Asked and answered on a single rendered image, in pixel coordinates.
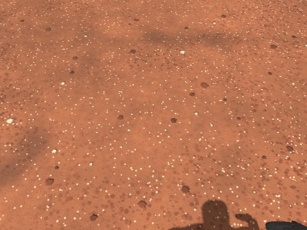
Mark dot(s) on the robot right hand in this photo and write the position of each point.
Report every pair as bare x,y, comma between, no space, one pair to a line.
285,225

